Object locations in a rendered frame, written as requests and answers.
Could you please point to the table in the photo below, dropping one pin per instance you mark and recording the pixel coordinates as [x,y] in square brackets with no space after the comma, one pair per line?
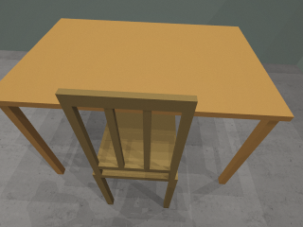
[214,63]

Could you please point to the chair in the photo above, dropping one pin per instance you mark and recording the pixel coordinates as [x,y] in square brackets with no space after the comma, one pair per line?
[134,146]

